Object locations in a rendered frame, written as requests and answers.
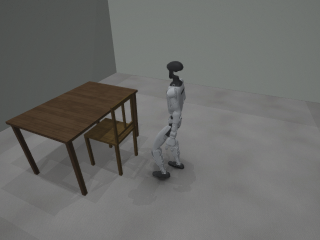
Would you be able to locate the table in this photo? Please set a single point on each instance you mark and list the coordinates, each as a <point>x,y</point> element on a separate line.
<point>67,116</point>

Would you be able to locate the robot left forearm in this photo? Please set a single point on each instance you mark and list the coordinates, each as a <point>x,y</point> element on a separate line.
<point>175,125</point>

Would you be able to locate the chair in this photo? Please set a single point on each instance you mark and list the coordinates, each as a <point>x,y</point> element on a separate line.
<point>113,132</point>

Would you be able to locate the robot left shin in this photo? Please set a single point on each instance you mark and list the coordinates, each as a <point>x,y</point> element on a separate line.
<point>159,160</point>

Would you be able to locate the robot left upper arm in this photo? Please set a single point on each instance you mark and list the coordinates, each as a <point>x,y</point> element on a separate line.
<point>173,97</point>

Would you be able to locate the robot left hand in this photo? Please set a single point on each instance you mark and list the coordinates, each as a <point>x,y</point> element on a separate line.
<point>170,142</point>

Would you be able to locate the robot right upper arm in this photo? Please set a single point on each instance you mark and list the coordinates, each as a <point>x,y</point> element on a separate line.
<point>184,97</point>

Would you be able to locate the robot left thigh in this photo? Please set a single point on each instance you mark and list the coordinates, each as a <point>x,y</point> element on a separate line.
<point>161,138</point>

